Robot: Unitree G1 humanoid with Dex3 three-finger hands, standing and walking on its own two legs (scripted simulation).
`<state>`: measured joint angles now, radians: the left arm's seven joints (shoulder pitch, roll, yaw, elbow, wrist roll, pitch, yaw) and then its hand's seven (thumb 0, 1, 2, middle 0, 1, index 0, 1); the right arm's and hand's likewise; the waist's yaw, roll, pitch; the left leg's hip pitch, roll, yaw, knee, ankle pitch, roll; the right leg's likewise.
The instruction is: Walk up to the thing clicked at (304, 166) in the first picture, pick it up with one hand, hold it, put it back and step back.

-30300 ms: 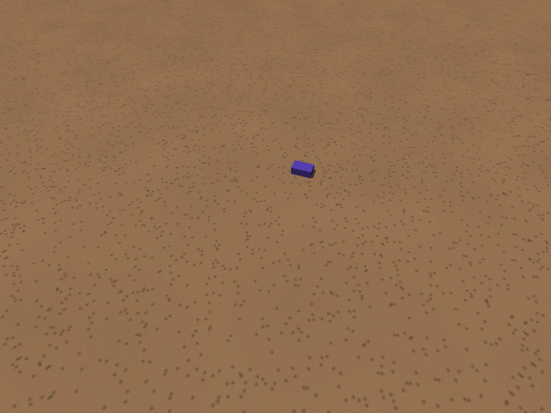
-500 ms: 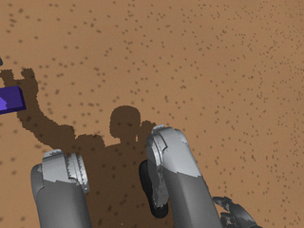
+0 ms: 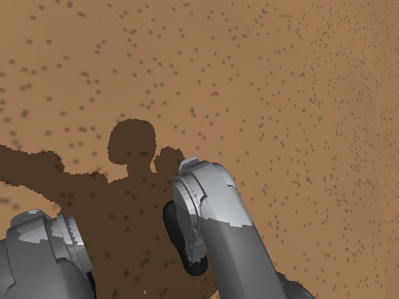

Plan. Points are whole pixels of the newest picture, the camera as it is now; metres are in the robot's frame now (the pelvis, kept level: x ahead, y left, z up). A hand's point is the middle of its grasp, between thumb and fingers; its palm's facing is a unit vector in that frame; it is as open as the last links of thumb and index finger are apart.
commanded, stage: rest palm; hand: left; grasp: from above
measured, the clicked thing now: out of the picture +0.47 +0.34 -0.29
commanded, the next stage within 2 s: close in 1.02 s
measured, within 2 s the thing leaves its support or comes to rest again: neither
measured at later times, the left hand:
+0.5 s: hand out of the picture +0.45 +0.33 -0.24, palm faces -0.45 -0.14 -0.88, open 14.3 cm
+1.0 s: hand out of the picture +0.46 +0.33 -0.25, palm faces -0.43 -0.15 -0.89, open 14.1 cm
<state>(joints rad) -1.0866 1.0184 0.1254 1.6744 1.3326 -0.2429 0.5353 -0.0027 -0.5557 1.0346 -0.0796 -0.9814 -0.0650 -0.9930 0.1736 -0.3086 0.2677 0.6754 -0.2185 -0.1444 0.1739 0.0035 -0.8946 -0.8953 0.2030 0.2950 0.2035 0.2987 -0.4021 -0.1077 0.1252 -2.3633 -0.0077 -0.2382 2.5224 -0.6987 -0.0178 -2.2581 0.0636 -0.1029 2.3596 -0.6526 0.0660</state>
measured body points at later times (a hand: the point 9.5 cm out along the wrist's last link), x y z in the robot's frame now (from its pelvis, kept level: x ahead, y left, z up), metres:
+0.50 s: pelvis +0.00 +0.00 +0.00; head +0.27 +0.13 +0.33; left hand +0.47 +0.34 -0.19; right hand +0.05 -0.26 -0.06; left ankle +0.07 +0.13 -0.27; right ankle +0.12 -0.13 -0.27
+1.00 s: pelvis +0.00 +0.00 +0.00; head +0.28 +0.13 +0.32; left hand +0.48 +0.33 -0.20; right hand +0.04 -0.25 -0.05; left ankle +0.07 +0.13 -0.27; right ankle +0.12 -0.13 -0.27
